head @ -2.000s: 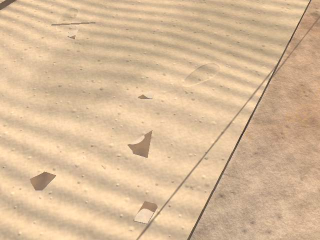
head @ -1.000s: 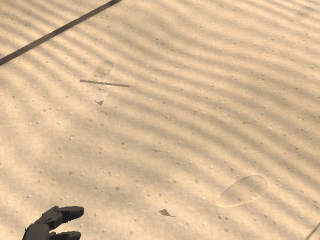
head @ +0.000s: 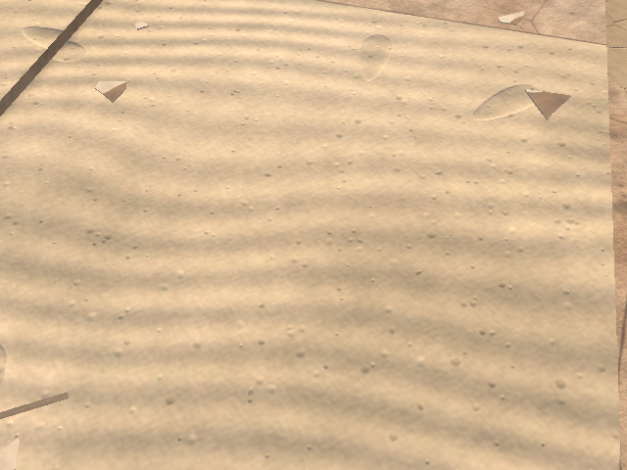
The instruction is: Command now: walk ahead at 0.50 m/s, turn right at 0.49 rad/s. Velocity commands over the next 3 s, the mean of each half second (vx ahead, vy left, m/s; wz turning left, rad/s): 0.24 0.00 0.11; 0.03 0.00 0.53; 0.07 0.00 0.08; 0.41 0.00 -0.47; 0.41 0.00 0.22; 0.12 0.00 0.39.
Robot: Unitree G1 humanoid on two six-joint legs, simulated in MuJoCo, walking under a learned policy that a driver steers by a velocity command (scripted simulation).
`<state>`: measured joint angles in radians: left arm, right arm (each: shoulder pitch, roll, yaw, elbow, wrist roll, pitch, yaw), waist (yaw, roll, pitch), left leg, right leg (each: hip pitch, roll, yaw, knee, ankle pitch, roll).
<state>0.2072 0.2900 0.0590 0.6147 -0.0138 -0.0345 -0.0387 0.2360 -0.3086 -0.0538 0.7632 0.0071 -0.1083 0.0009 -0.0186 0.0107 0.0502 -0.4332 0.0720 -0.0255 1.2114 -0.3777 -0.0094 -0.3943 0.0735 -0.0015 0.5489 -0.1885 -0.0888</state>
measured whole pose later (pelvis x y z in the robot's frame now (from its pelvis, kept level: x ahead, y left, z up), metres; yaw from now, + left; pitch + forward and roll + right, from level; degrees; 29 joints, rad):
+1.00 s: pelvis +0.25 -0.01 +0.01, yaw +25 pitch +2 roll +1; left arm 0.18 0.25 0.05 0.69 0.02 0.01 0.05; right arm 0.21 -0.34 -0.10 0.64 0.02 0.07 -0.02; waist 0.02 0.05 0.02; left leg -0.57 -0.04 -0.07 1.13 -0.37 -0.09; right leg -0.27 -0.04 -0.03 0.46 -0.22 -0.01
